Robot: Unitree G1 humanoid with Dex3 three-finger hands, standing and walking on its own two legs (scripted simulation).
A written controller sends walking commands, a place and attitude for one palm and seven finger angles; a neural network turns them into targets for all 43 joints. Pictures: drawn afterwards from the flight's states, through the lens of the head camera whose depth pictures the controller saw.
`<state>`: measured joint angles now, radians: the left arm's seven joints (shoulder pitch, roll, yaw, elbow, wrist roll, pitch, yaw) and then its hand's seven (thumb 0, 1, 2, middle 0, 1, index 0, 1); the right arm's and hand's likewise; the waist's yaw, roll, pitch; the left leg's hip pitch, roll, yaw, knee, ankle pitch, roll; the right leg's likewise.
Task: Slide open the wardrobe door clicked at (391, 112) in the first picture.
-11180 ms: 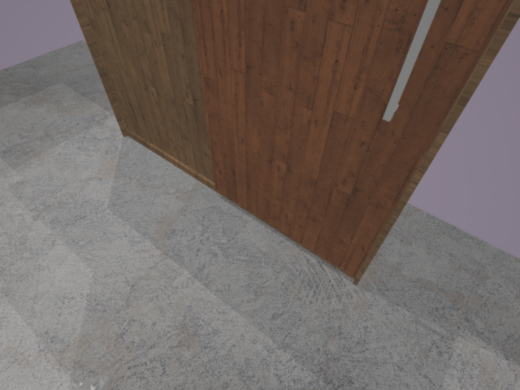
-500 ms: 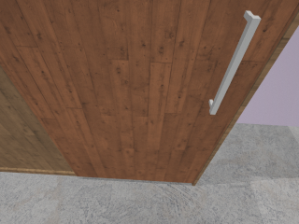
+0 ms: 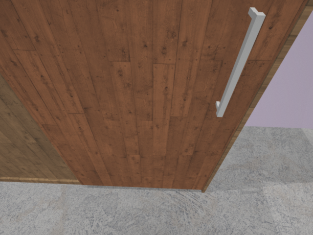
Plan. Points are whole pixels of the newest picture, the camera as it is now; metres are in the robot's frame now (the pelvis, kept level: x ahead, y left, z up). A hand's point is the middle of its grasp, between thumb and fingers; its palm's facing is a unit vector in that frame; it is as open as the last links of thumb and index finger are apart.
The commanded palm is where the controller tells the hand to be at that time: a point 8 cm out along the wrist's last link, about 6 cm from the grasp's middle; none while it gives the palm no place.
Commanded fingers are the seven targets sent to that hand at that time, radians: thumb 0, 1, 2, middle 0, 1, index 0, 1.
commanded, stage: look again from close up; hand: right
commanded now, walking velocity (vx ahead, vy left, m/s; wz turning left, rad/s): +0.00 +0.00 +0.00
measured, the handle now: (233, 72) +0.48 -0.17 +0.18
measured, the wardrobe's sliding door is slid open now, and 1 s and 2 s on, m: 0.00 0.00 0.00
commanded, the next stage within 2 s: raise the hand with hooked fingers in 0.34 s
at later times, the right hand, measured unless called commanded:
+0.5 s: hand out of the picture +0.03 -0.19 -0.16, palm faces +0.14 +0.97 -0.21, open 7.3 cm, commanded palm +0.10 -0.23 -0.06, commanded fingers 0.00 -0.81 -0.86 0.21 0.36 0.21 0.36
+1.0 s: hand out of the picture +0.13 -0.23 +0.01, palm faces +0.20 +0.98 -0.08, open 9.4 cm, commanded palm +0.13 -0.27 +0.03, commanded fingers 0.00 -0.22 -0.61 0.25 0.74 0.25 0.74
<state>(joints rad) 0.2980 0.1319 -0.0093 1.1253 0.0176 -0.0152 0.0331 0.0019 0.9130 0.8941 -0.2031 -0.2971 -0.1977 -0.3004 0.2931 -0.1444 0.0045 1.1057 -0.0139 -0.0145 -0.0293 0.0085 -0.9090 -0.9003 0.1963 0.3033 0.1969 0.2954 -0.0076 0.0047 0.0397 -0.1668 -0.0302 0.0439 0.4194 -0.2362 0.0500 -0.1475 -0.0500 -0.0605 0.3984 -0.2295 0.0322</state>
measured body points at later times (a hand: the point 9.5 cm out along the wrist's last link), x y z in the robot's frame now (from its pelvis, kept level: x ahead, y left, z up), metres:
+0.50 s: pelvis +0.00 -0.01 +0.00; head +0.02 -0.01 +0.45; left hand +0.01 +0.21 -0.16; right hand +0.02 -0.24 -0.14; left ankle +0.00 +0.08 -0.74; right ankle -0.01 -0.14 -0.74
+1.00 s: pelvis -0.02 -0.02 -0.05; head +0.00 -0.03 +0.40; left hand +0.23 +0.19 -0.08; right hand +0.11 -0.28 +0.02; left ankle -0.01 +0.08 -0.74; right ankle -0.01 -0.14 -0.74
